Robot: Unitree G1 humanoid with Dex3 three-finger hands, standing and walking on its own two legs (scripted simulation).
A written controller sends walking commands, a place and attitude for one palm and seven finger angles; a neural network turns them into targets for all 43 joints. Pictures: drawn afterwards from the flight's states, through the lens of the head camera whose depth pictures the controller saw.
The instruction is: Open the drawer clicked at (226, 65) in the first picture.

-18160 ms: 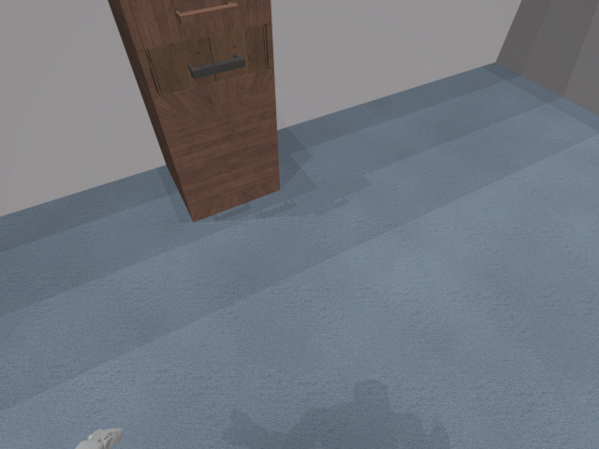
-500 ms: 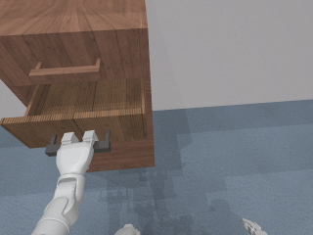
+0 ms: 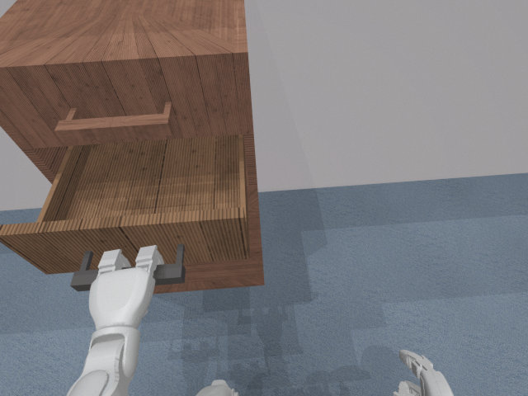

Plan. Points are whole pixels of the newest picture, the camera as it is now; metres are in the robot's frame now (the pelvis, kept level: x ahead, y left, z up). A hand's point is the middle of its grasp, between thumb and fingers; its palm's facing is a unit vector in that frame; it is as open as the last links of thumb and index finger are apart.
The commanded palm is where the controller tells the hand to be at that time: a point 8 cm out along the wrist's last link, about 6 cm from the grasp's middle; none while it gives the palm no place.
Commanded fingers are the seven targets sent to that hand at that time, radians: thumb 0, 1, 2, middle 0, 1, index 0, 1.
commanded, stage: pull the drawer open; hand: left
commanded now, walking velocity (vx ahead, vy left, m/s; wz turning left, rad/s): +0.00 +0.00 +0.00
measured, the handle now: (132, 265) +0.33 +0.24 -0.02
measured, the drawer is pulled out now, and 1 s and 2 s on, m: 0.19 0.30 0.30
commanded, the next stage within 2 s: open the thumb to release the handle in 1.22 s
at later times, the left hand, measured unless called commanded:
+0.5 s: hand (131, 345) +0.21 +0.21 -0.04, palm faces -0.03 -0.09 -1.00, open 6.1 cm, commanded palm +0.17 +0.22 +0.01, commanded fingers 0.00 0.90 0.90 -0.40 -1.35 -0.40 -1.35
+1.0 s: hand (125, 384) +0.16 +0.21 -0.04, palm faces -0.05 -0.10 -0.99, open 6.2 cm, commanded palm +0.11 +0.21 +0.01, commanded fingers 0.00 0.90 0.90 -0.40 -1.35 -0.40 -1.35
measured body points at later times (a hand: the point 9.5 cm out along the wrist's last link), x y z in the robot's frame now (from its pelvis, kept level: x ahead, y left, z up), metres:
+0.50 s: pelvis +0.00 -0.01 -0.01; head +0.05 -0.03 +0.44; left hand +0.20 +0.21 +0.01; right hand +0.19 -0.23 -0.11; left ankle +0.02 +0.12 -0.68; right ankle -0.05 -0.11 -0.68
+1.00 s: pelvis -0.01 -0.02 -0.02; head +0.04 -0.04 +0.42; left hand +0.15 +0.21 +0.01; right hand +0.19 -0.24 -0.13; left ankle +0.02 +0.12 -0.68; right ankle -0.05 -0.11 -0.68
